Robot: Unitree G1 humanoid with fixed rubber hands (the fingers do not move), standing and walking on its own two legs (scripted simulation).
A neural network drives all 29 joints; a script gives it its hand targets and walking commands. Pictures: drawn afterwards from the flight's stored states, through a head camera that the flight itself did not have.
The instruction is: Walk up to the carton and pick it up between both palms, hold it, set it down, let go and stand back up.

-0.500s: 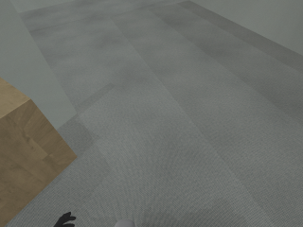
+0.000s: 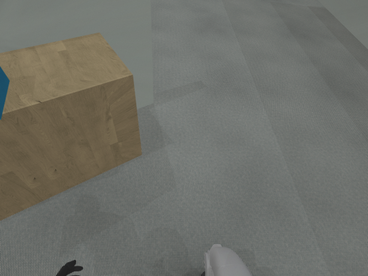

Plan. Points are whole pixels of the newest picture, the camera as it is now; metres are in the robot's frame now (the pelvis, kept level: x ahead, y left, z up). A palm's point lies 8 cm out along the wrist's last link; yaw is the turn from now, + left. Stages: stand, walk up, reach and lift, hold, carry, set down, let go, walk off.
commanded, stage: walk up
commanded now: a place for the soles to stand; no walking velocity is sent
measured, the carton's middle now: out of the picture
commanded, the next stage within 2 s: none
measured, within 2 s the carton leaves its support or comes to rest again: neither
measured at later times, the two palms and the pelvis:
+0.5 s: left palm out of the picture +0.10 +0.36 -0.10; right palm (231, 192) +0.34 -0.15 -0.12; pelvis +0.17 +0.08 -0.01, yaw +18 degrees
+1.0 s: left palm out of the picture +0.25 +0.53 -0.12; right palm (170, 153) +0.46 +0.02 -0.10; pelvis +0.29 +0.25 -0.01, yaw +30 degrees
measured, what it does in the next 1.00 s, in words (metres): walks ahead, turning left: right foot, then left foot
